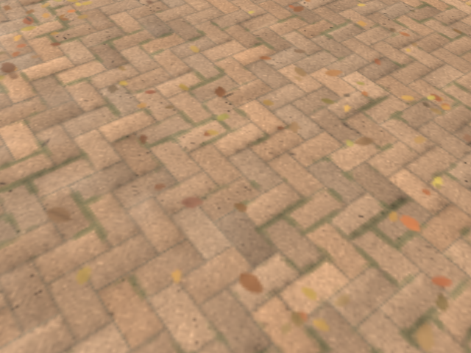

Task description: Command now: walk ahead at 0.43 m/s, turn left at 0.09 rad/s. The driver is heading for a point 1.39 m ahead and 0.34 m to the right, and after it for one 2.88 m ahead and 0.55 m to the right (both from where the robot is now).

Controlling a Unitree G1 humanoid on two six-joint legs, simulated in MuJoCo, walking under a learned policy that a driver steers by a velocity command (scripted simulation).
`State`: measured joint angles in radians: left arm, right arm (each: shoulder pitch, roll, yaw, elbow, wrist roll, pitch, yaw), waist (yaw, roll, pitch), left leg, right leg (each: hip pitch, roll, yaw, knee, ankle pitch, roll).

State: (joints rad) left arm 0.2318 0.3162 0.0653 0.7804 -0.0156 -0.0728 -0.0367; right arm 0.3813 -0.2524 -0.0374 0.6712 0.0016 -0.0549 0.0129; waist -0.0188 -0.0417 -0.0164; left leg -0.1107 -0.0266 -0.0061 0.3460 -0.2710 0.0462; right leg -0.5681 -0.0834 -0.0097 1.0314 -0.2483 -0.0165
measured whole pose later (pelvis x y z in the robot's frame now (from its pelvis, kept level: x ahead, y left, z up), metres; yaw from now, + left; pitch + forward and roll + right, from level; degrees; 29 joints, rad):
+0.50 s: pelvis +0.26 -0.06 +0.00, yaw +0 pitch +1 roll -1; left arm 0.25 0.28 0.05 0.80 0.01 -0.09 -0.03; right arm 0.24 -0.30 -0.05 0.71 0.01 -0.06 -0.01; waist 0.02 0.04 0.05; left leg -0.55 0.09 -0.05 1.12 -0.32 0.00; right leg -0.25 0.07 -0.06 0.37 -0.15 -0.08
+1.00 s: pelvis +0.42 -0.03 -0.02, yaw -1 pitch +0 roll +1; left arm 0.18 0.28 0.03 0.88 0.01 0.03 0.02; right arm 0.13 -0.22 -0.02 0.75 -0.02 -0.01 0.00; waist 0.01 -0.02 0.04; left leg -0.37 -0.02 0.02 0.49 -0.13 0.02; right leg -0.30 -0.04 0.03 0.62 -0.33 0.04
